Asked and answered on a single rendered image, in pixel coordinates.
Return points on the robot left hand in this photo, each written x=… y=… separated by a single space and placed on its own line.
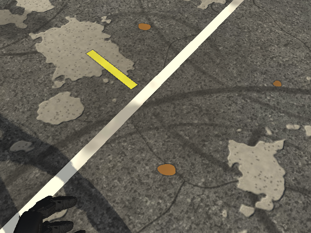
x=31 y=221

